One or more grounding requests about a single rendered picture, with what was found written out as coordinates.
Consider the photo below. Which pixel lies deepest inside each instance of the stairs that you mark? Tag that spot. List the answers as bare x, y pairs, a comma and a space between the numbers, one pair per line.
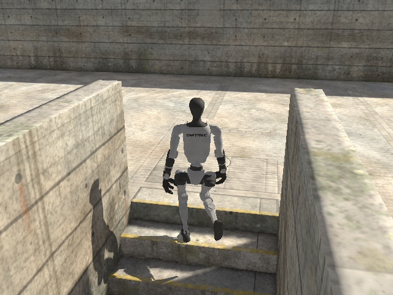
156, 261

